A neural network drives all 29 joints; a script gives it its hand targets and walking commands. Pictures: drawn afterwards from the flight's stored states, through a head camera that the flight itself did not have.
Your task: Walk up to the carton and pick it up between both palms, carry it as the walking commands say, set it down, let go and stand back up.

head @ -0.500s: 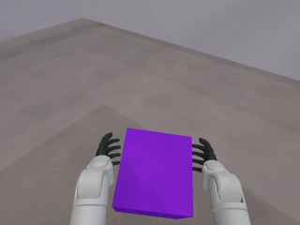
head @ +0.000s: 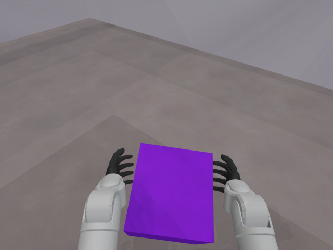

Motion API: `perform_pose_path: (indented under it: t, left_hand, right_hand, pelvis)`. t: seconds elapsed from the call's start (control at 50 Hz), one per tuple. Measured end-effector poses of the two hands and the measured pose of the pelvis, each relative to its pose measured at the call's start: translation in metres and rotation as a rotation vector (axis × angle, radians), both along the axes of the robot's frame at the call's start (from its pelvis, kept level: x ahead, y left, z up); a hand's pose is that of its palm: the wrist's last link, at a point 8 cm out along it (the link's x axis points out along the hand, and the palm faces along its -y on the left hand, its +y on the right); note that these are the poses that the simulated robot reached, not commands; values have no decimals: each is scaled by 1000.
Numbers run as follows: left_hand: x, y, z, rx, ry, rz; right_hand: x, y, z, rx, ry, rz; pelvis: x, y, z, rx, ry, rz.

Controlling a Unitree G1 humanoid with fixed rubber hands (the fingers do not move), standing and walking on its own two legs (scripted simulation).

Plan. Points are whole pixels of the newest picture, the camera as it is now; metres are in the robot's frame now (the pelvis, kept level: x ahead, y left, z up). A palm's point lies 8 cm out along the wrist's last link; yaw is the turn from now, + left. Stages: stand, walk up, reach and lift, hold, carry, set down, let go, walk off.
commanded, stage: carry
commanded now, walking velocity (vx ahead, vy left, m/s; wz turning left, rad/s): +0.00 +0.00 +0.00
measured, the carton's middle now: (169, 195) +0.29 +0.01 -0.04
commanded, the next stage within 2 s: none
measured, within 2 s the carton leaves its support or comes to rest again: neither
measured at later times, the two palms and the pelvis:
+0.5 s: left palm (111, 177) +0.29 +0.14 +0.06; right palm (228, 183) +0.28 -0.13 +0.05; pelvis +0.01 +0.01 +0.00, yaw +0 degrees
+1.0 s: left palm (110, 174) +0.29 +0.15 +0.07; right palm (228, 180) +0.28 -0.13 +0.06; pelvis +0.01 +0.01 +0.00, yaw +0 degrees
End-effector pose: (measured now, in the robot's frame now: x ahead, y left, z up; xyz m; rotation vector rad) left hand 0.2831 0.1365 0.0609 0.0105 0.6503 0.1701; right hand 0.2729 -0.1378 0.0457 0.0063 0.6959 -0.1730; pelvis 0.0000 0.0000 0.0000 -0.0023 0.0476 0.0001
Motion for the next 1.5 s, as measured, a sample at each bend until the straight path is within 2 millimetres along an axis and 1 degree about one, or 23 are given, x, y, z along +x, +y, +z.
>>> perform_pose_path:
  t: [0.48, 0.7, 0.86, 1.5]
  left_hand:
    - [7, 7, 1, 2, -4, 0]
    - [6, 8, 10, 10, -19, 3]
    - [6, 8, 13, 14, -9, 2]
    - [7, 10, 11, 12, -5, 6]
  right_hand:
    - [6, 7, 0, 6, -3, -1]
    - [5, 8, 9, 5, -16, -5]
    - [5, 9, 11, 1, -7, -4]
    - [7, 10, 9, 7, -4, -2]
  pelvis:
    - [6, 7, 0, -1, 1, -2]
    - [7, 9, 0, -1, 5, -3]
    - [7, 9, 1, -1, 3, -2]
    - [6, 10, 1, 1, -2, 1]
